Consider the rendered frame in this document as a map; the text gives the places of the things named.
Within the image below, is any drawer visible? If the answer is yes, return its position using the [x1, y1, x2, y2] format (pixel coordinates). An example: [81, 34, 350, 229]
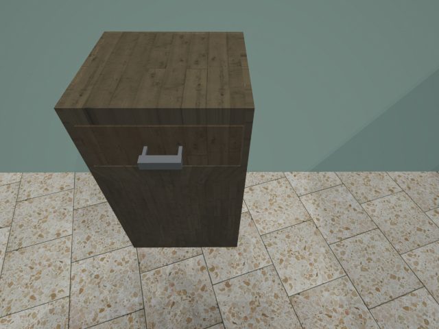
[74, 125, 243, 165]

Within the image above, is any cabinet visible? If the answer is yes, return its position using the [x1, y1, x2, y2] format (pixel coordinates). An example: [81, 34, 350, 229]
[54, 32, 254, 247]

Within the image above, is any handle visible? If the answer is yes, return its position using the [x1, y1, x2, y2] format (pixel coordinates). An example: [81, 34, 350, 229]
[137, 146, 182, 169]

